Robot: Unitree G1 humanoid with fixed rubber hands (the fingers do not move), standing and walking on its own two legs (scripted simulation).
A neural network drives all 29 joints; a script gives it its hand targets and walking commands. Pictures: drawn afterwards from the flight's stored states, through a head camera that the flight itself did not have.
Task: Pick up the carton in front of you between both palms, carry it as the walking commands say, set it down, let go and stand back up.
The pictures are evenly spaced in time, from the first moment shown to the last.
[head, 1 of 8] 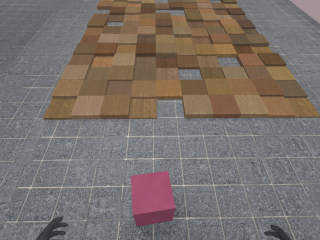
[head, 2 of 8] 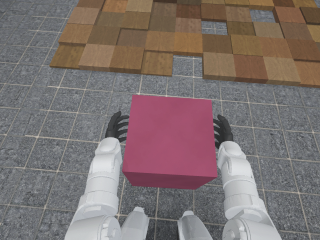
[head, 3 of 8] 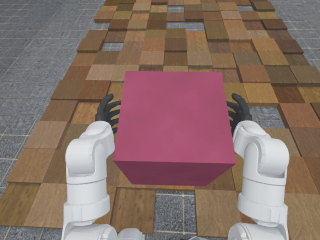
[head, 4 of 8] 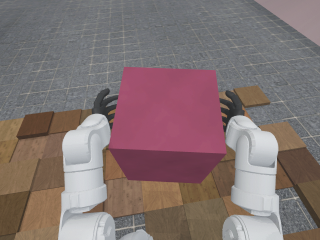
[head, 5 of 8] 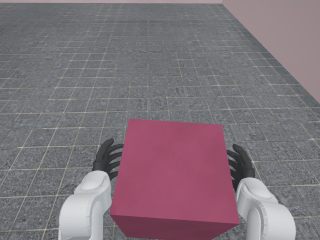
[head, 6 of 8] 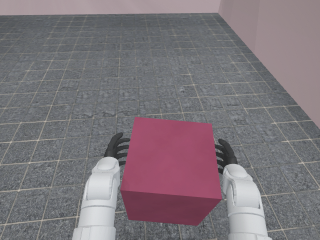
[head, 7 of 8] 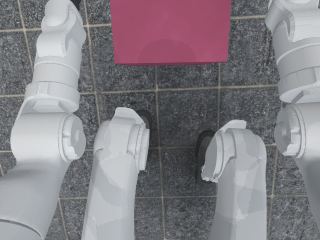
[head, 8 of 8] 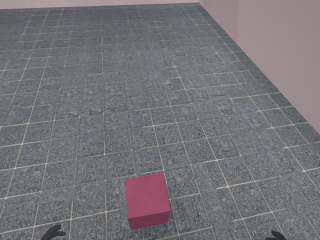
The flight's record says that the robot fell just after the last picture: no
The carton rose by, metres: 0.80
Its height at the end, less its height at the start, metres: +0.00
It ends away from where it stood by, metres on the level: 7.77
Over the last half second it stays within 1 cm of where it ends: yes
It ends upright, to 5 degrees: yes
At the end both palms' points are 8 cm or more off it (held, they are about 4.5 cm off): yes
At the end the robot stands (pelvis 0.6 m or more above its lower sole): yes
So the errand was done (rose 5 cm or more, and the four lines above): yes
